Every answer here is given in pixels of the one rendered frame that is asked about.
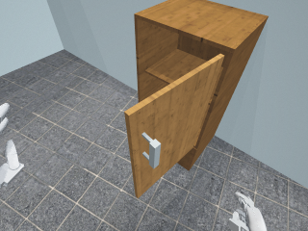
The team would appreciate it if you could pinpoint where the handle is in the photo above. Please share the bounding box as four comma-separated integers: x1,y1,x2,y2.
141,133,161,168

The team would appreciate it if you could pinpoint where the cupboard door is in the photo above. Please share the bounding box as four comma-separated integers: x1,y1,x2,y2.
124,54,224,198

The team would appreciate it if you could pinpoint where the robot left hand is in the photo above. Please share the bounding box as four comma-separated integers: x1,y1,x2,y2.
0,103,24,189

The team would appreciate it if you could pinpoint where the robot right hand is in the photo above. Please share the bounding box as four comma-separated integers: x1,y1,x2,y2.
229,192,268,231

